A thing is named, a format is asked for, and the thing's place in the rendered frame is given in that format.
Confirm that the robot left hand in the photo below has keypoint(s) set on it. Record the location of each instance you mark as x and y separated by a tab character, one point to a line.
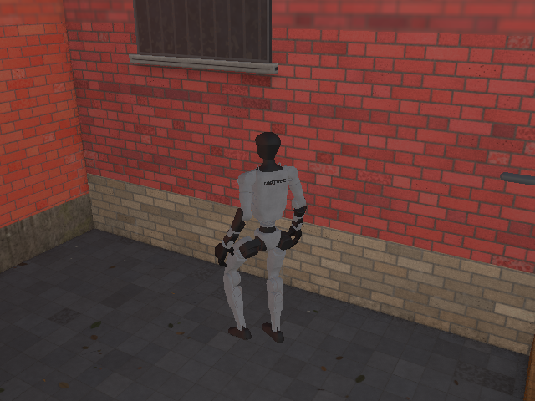
221	253

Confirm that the left robot upper arm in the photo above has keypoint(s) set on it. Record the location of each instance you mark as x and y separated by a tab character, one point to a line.
245	182

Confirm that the robot right forearm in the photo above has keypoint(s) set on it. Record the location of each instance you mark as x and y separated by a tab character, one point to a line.
298	217

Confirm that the right robot upper arm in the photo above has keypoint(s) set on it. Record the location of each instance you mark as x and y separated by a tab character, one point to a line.
295	186

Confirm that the robot left forearm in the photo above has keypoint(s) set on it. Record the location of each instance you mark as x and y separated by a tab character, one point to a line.
234	231

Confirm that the right robot foot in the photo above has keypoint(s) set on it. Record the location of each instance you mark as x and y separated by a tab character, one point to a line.
277	336

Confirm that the robot right hand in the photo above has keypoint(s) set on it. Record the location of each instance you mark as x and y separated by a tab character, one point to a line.
297	235

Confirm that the robot right shin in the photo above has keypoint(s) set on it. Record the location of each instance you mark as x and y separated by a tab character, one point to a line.
275	305

